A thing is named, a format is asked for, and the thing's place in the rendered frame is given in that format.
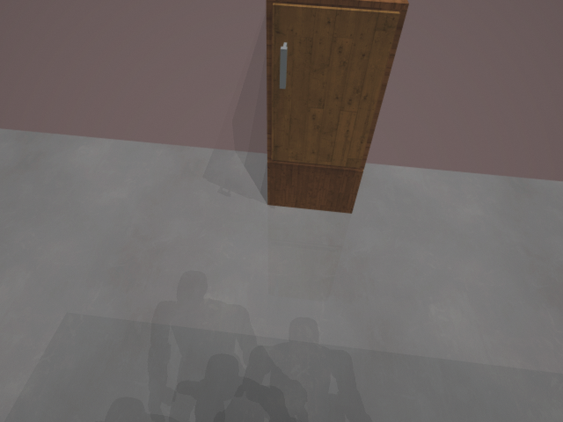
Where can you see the handle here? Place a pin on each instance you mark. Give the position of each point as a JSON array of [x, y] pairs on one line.
[[283, 66]]

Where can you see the cupboard door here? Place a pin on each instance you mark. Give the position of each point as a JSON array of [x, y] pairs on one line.
[[335, 68]]

